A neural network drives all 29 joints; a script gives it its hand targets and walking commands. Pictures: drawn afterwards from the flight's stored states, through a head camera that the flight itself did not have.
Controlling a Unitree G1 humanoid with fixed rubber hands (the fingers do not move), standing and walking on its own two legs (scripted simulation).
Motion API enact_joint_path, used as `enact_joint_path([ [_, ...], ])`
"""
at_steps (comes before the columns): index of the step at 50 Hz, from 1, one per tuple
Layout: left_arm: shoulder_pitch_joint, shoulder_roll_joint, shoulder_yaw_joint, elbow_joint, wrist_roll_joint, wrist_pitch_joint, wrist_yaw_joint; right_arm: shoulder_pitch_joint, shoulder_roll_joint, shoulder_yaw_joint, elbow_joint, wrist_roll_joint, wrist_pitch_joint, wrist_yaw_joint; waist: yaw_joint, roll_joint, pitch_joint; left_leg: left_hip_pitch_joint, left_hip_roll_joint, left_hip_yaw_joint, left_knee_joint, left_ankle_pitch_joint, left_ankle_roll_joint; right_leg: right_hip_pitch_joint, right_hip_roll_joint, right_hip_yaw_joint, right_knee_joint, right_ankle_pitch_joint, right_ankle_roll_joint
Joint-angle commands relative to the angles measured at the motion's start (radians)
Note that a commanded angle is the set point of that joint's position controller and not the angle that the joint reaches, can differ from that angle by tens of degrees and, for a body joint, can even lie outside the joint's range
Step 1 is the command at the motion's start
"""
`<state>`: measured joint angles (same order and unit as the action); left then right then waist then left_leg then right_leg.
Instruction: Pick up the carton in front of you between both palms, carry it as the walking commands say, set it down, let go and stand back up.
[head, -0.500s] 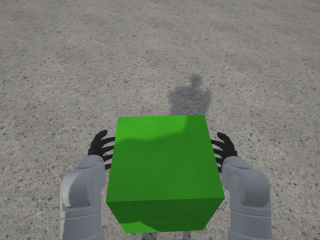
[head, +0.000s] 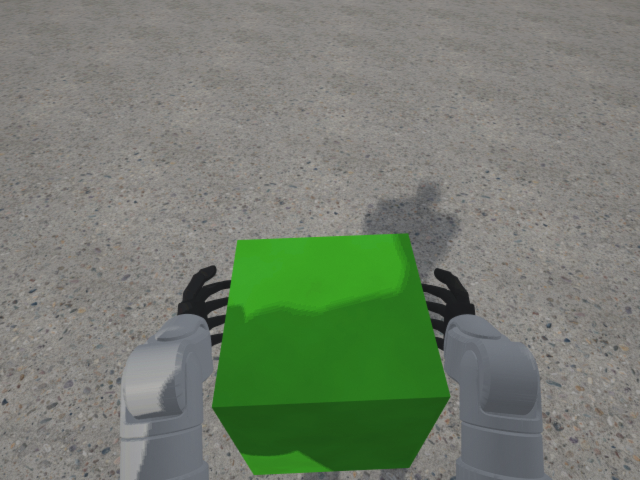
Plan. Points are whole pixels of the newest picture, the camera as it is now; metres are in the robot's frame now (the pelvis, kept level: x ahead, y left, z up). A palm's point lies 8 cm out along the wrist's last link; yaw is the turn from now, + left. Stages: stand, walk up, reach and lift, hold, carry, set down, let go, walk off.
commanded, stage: carry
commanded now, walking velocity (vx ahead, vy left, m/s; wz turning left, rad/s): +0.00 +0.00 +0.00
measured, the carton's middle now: (327, 359) +0.27 +0.00 +0.01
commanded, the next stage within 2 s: none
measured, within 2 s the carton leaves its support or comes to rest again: neither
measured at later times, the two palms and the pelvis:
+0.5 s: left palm (175, 371) +0.22 +0.17 +0.08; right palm (450, 374) +0.22 -0.13 +0.07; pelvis -0.04 +0.02 +0.00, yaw +0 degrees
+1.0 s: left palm (181, 377) +0.24 +0.17 +0.04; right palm (435, 381) +0.23 -0.13 +0.03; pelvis -0.06 +0.02 +0.00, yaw +0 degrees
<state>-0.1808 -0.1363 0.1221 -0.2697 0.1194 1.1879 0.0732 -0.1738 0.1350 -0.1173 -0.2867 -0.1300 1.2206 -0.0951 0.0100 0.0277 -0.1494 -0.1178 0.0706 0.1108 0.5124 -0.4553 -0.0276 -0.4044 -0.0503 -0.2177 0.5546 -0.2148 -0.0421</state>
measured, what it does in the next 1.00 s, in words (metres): shifts its weight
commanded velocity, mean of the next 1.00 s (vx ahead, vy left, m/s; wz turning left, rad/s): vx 0.00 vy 0.00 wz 0.00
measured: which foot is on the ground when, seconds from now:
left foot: down 0.00-1.00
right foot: down 0.00-1.00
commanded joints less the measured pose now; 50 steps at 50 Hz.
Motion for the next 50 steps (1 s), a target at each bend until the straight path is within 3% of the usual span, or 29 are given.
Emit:
enact_joint_path([
  [1, -0.426, -0.915, -0.724, -0.040, -0.408, 0.019, -0.246, -0.464, 0.886, 0.709, -0.062, 0.418, -0.006, 0.266, -0.011, 0.006, -0.258, -0.016, 0.089, -0.037, -0.002, 0.665, -0.002, 0.253, -0.117, 0.118, 0.039, 0.571, -0.013],
  [6, -0.440, -0.911, -0.730, -0.053, -0.415, 0.022, -0.248, -0.480, 0.884, 0.710, -0.074, 0.420, -0.007, 0.266, -0.012, 0.008, -0.219, -0.038, 0.096, -0.037, 0.003, 0.663, 0.017, 0.219, -0.108, 0.105, 0.046, 0.454, -0.003],
  [19, -0.426, -0.909, -0.717, 0.046, -0.365, -0.017, -0.256, -0.487, 0.886, 0.717, 0.022, 0.391, -0.049, 0.280, -0.009, -0.011, -0.138, -0.127, 0.084, -0.053, -0.060, 0.355, 0.039, 0.210, -0.120, 0.125, -0.025, 0.288, 0.007],
  [28, -0.432, -0.884, -0.669, 0.131, -0.298, -0.141, -0.263, -0.487, 0.868, 0.672, 0.103, 0.322, -0.178, 0.281, -0.008, -0.017, -0.115, -0.159, 0.079, -0.065, -0.096, 0.232, 0.057, 0.206, -0.121, 0.136, -0.065, 0.192, 0.015],
  [36, -0.420, -0.845, -0.569, 0.251, -0.198, -0.283, -0.264, -0.473, 0.828, 0.577, 0.215, 0.222, -0.321, 0.279, -0.009, -0.023, -0.122, -0.174, 0.076, -0.066, -0.094, 0.213, 0.064, 0.206, -0.120, 0.139, -0.072, 0.192, 0.019],
  [44, -0.495, -0.863, -0.426, 0.444, -0.091, -0.464, -0.277, -0.555, 0.851, 0.442, 0.403, 0.119, -0.500, 0.291, -0.008, -0.026, -0.142, -0.177, 0.070, -0.066, -0.087, 0.212, 0.068, 0.217, -0.118, 0.139, -0.073, 0.205, 0.020],
  [50, -0.537, -0.919, -0.395, 0.528, -0.061, -0.553, -0.292, -0.605, 0.906, 0.415, 0.489, 0.092, -0.590, 0.308, -0.010, -0.027, -0.178, -0.151, 0.065, -0.064, -0.063, 0.265, 0.068, 0.231, -0.119, 0.136, -0.063, 0.249, 0.015],
])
